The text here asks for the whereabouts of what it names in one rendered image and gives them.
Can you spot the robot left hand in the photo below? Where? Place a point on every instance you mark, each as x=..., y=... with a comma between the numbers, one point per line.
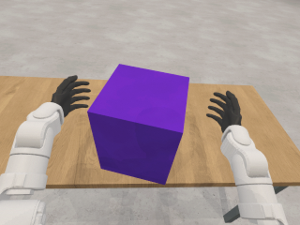
x=64, y=95

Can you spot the left robot forearm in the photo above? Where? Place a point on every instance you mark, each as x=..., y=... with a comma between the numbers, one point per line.
x=30, y=152

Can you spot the left robot upper arm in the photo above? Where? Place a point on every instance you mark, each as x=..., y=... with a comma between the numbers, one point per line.
x=23, y=212

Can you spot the right robot forearm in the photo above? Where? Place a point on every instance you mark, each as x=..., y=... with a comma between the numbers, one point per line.
x=258, y=200

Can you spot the robot right hand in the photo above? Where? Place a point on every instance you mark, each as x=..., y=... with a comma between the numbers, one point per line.
x=230, y=115

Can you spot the table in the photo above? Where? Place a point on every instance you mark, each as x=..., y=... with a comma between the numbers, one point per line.
x=198, y=162

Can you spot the carton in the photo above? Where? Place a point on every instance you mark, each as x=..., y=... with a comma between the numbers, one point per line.
x=137, y=122

